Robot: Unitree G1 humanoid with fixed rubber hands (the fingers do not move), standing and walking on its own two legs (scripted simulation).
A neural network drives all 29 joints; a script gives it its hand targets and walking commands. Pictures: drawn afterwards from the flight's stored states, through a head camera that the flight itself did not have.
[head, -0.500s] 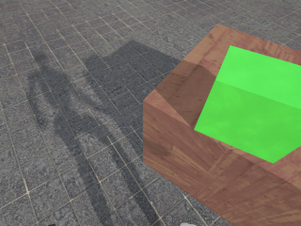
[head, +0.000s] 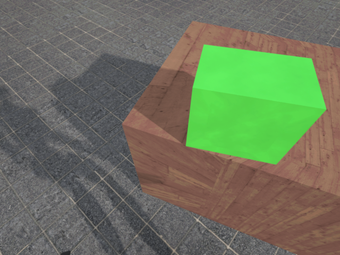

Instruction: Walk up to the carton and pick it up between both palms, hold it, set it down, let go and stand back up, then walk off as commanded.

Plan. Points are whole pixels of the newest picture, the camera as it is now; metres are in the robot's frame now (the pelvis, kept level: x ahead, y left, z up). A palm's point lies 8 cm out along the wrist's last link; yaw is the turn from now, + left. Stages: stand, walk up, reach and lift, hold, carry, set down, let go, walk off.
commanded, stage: walk up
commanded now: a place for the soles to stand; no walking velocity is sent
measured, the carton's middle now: (241, 107) +0.50 -0.19 +0.03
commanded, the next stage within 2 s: none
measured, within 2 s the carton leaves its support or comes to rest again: neither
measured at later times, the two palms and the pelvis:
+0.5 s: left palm (77, 247) +0.17 +0.24 -0.08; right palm out of the picture +0.00 -0.35 -0.11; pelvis +0.02 -0.04 +0.00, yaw -14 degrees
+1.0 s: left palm (68, 235) +0.20 +0.28 -0.10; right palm out of the picture +0.00 -0.32 -0.07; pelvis +0.03 +0.01 +0.01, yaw -16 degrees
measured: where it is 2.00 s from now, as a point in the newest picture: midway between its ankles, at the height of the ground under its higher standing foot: outside the picture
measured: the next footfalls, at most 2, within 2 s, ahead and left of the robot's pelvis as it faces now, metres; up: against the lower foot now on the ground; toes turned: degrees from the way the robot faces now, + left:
right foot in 0.38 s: +0.08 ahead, -0.14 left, +0.00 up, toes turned -10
left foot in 0.84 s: +0.12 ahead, +0.10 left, +0.00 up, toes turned -17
